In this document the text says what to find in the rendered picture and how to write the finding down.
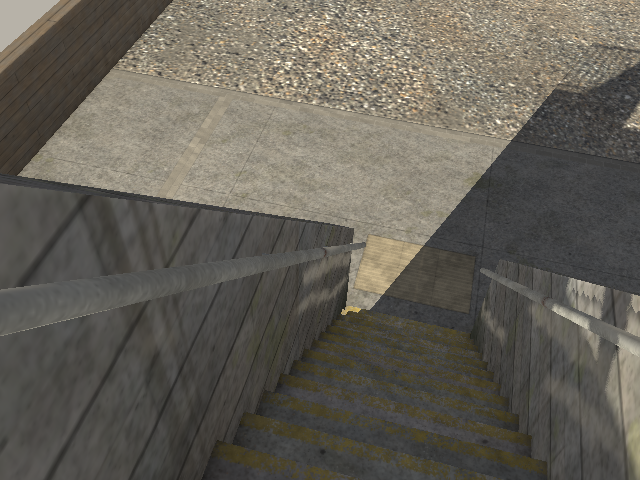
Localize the stairs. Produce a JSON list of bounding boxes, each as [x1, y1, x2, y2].
[[201, 305, 547, 480]]

